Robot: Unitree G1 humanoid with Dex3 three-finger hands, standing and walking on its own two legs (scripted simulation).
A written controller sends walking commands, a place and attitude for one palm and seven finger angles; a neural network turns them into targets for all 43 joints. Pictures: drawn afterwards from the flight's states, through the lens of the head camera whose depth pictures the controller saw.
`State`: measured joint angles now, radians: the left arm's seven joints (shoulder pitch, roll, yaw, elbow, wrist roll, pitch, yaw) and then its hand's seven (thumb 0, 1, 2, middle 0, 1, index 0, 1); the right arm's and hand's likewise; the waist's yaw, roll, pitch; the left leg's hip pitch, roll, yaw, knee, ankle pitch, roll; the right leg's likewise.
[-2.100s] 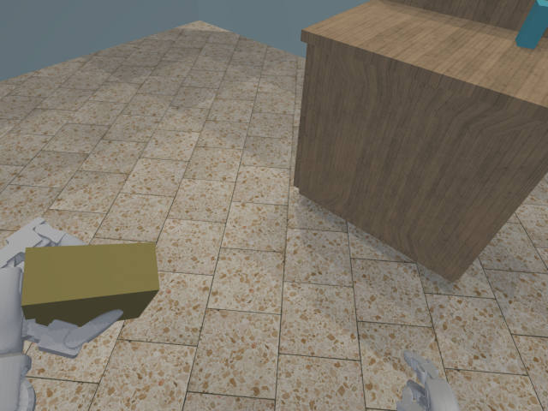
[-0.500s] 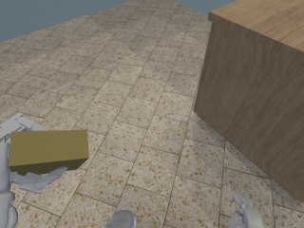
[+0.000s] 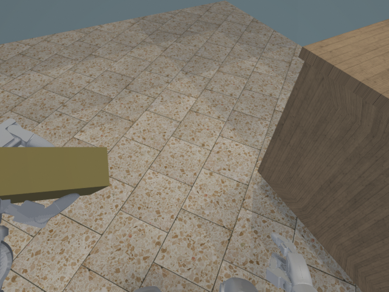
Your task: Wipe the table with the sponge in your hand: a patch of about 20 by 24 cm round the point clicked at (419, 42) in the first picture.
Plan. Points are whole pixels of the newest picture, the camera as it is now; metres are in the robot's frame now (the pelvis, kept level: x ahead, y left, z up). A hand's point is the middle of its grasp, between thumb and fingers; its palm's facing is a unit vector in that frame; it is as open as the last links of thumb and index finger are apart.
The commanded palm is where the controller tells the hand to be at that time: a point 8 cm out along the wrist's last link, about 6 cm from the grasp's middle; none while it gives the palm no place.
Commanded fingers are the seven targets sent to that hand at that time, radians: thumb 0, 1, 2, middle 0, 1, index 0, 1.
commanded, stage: walk to a spot facing it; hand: left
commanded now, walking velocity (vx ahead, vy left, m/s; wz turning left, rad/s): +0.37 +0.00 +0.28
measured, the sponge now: (69, 175) +0.25 +0.20 +0.17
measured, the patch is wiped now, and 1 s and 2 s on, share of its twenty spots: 0.00 0.00 0.00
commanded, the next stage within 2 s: none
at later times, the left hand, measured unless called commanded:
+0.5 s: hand (78, 150) +0.28 +0.19 +0.20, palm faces +0.52 -0.70 -0.50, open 9.8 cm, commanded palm +0.20 +0.23 +0.20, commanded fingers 0.00 0.10 1.30 -1.20 -1.60 -1.20 -1.60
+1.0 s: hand (39, 183) +0.22 +0.21 +0.21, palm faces +0.75 -0.43 -0.51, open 9.8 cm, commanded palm +0.17 +0.22 +0.20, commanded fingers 0.00 0.10 1.30 -1.20 -1.60 -1.20 -1.60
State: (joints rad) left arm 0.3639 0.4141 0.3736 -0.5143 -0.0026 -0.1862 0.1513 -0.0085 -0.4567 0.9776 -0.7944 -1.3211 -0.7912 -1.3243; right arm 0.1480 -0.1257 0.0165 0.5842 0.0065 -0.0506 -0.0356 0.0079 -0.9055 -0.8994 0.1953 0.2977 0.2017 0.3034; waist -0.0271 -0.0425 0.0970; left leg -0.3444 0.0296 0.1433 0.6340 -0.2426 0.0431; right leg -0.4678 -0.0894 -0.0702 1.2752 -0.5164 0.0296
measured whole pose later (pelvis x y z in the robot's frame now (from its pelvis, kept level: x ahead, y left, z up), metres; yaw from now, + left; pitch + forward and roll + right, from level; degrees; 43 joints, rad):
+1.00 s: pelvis +0.17 -0.10 +0.01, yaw +30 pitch -1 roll -2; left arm 0.54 0.42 0.44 -0.60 -0.06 -0.18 0.13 -0.01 -0.46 0.99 -0.79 -1.33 -0.78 -1.33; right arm 0.21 -0.14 0.03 0.58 0.02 -0.10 -0.03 0.01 -0.90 -0.90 0.20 0.30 0.21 0.30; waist 0.05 0.07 0.05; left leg -0.39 0.04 -0.07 0.56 -0.16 -0.03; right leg -0.30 -0.03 -0.10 0.62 -0.38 0.10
